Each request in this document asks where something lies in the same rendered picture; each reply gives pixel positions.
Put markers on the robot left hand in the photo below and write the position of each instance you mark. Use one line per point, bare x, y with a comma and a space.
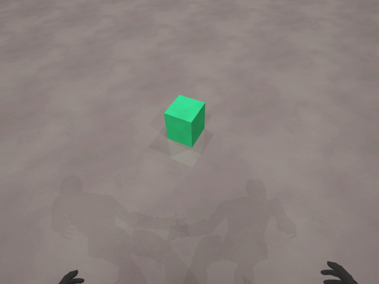
68, 278

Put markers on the carton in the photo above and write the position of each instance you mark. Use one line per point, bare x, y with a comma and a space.
185, 120

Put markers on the robot right hand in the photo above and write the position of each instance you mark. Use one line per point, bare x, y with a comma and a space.
340, 272

